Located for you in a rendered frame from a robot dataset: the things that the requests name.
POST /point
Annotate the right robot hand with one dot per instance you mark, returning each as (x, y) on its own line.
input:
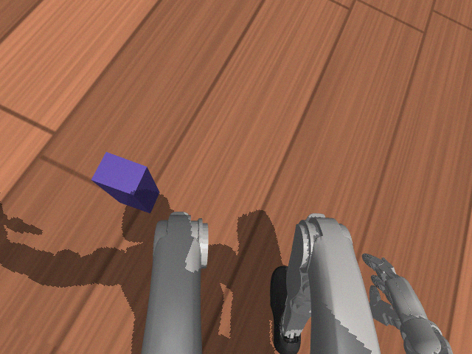
(398, 291)

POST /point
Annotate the right robot foot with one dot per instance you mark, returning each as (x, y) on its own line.
(278, 295)

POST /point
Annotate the carton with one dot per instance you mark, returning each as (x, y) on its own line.
(128, 182)

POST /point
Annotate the right robot arm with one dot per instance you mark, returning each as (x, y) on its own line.
(422, 336)

